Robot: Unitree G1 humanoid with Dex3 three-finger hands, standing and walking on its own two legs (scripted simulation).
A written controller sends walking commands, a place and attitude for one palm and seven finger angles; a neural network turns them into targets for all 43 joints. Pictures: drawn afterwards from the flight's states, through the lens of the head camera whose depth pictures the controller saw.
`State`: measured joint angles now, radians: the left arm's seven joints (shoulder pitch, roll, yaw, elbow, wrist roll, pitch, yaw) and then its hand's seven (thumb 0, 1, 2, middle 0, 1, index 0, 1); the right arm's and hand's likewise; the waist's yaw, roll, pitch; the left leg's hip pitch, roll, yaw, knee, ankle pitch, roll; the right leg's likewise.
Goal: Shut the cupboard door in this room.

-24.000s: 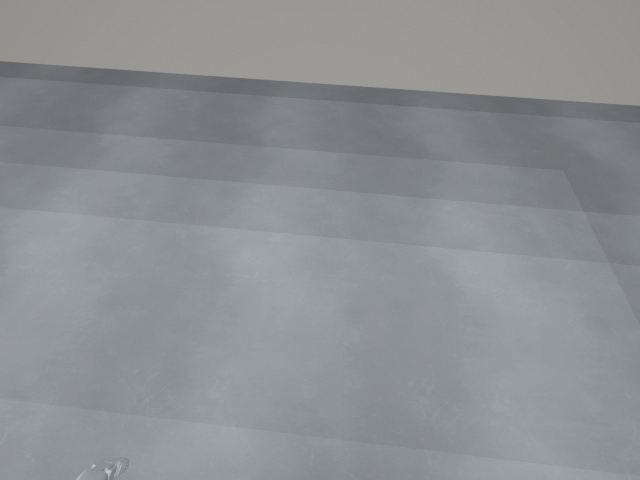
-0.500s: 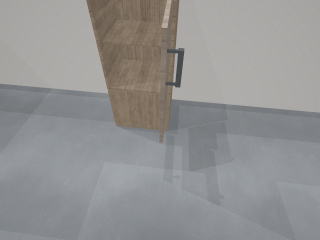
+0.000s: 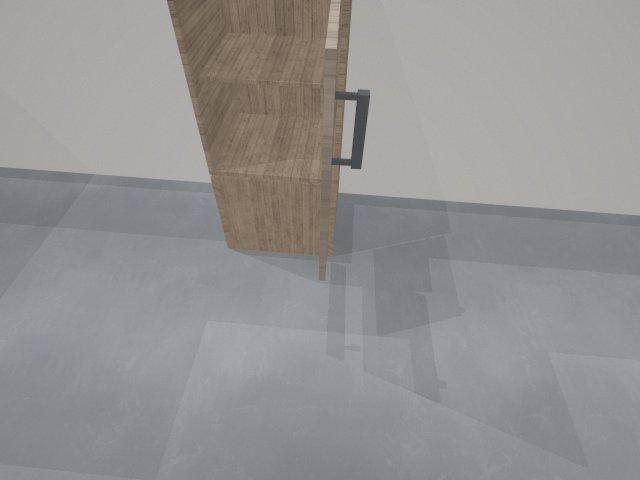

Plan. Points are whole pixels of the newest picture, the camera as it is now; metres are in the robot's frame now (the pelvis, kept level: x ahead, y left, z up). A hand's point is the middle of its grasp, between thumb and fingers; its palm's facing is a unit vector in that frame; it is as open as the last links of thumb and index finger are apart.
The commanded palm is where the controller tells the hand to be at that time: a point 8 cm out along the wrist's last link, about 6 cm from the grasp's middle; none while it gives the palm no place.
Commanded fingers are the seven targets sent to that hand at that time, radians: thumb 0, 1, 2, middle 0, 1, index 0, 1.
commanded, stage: look at it before walking up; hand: left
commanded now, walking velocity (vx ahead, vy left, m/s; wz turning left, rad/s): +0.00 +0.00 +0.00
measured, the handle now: (348, 131) +0.70 -0.01 +0.07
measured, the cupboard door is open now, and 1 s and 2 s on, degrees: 92 92 92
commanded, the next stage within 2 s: walk around to get in front in 1.08 s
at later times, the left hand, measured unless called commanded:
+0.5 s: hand out of the picture -0.01 +0.18 -0.18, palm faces +0.02 -0.99 -0.16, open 7.4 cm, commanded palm none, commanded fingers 0.00 0.90 0.90 -0.20 -0.30 -0.20 -0.30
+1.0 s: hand out of the picture +0.05 +0.24 -0.17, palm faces +0.00 -0.97 -0.26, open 7.4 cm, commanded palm none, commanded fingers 0.00 0.90 0.90 -0.20 -0.30 -0.20 -0.30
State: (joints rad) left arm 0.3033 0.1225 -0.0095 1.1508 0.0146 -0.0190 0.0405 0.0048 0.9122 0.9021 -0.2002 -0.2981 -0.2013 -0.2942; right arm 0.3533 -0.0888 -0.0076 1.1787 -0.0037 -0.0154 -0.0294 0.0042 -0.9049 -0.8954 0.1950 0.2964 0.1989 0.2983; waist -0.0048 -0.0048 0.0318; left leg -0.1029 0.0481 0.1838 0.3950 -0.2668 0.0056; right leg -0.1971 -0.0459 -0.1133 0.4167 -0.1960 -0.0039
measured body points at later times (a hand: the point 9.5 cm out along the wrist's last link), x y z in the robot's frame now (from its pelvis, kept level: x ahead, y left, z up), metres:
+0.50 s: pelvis +0.01 +0.02 +0.00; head +0.02 +0.03 +0.45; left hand -0.01 +0.23 -0.17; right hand -0.01 -0.19 -0.16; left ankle -0.03 +0.10 -0.74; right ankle +0.02 -0.11 -0.74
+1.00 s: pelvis +0.01 +0.02 +0.00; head +0.04 +0.03 +0.45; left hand +0.05 +0.29 -0.15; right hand +0.04 -0.24 -0.15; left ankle -0.03 +0.10 -0.74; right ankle +0.02 -0.11 -0.74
